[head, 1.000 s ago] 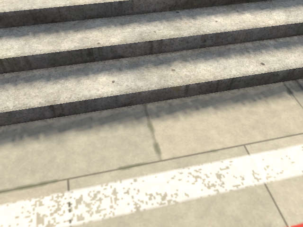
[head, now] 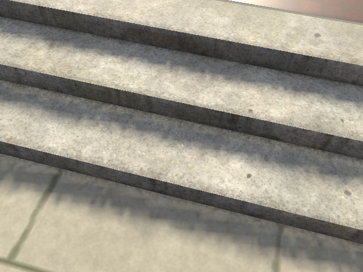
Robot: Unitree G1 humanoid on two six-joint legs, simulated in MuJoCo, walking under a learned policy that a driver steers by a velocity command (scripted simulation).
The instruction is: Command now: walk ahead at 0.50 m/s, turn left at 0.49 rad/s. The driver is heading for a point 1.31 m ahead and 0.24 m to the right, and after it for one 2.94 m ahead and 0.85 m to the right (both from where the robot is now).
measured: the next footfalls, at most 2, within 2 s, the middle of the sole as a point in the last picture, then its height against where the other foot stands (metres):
right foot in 0.36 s outside the picture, level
left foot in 0.84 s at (166, 227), level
